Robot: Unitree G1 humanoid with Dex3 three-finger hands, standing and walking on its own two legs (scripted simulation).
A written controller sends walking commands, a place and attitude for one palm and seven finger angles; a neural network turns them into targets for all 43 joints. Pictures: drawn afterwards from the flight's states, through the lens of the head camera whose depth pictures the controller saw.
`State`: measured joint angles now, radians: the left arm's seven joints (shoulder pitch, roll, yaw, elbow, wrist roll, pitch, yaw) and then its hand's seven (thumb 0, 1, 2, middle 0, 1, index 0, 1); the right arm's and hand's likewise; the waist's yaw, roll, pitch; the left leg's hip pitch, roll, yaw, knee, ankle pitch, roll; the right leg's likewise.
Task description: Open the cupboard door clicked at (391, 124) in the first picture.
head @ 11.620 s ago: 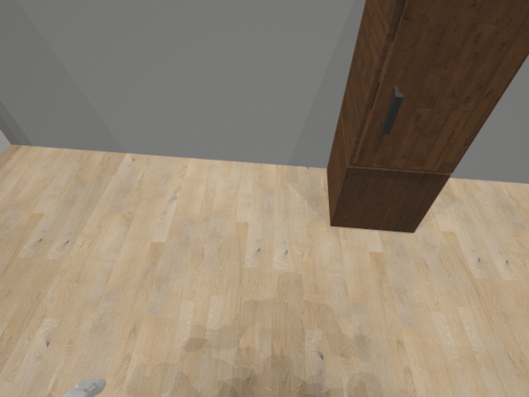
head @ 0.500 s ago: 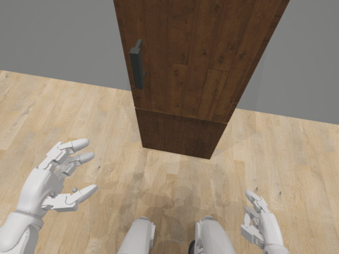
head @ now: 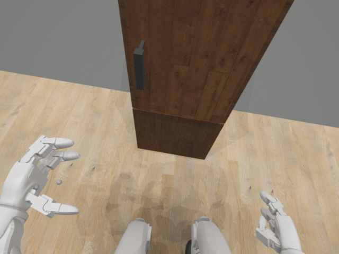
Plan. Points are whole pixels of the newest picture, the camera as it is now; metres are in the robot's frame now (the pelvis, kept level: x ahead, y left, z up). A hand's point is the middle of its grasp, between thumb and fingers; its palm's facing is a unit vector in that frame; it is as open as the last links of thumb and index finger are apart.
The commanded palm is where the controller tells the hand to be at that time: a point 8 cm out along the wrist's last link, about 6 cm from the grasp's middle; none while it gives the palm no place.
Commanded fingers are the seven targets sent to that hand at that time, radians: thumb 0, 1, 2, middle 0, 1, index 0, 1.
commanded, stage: raise the hand with hooked fingers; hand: left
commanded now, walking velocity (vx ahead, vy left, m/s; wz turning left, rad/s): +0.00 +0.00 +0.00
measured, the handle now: (141, 65) +0.61 +0.13 +0.03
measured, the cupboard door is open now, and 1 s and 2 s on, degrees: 0 0 0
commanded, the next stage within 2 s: move the hooked fingers beside the handle in 0.92 s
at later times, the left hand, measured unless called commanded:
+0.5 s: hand (49, 163) +0.29 +0.27 +0.04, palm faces -0.11 -0.99 -0.06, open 14.0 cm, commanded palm +0.27 +0.32 +0.05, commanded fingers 0.00 -0.50 0.30 -0.30 -1.20 -0.30 -1.20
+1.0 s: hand (54, 165) +0.28 +0.26 +0.04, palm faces -0.11 -0.99 -0.05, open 14.0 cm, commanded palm +0.27 +0.31 +0.05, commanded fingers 0.00 -0.50 0.30 -0.30 -1.20 -0.30 -1.20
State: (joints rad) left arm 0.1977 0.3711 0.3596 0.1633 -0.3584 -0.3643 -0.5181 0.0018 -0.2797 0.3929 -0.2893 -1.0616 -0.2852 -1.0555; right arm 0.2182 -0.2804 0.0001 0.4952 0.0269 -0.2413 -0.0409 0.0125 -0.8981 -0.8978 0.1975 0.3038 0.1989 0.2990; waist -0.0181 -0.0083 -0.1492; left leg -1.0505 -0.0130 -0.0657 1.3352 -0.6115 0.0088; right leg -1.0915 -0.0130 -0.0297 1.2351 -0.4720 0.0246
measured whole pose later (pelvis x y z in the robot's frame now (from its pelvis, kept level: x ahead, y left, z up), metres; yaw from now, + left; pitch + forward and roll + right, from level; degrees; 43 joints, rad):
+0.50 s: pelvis +0.00 +0.00 -0.01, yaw -1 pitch +21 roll -4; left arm 0.02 0.46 0.47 0.32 -0.40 -0.32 -0.65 -0.01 -0.50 0.30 -0.30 -1.20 -0.30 -1.20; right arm 0.22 -0.29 0.02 0.51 0.03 -0.20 -0.04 0.01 -0.90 -0.90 0.20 0.30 0.20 0.30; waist -0.01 0.00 -0.14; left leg -1.10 0.00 -0.07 1.36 -0.62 0.01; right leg -1.14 0.00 -0.03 1.25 -0.48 0.02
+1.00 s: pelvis +0.00 -0.01 +0.00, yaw -1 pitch +21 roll -3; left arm 0.03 0.44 0.46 0.34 -0.40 -0.34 -0.64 -0.01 -0.50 0.30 -0.31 -1.20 -0.30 -1.20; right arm 0.22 -0.28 0.03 0.49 0.03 -0.19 -0.04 0.01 -0.90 -0.90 0.20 0.30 0.20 0.30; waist -0.02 0.00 -0.15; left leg -1.09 0.00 -0.07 1.35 -0.62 0.00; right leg -1.14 0.00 -0.03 1.25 -0.48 0.02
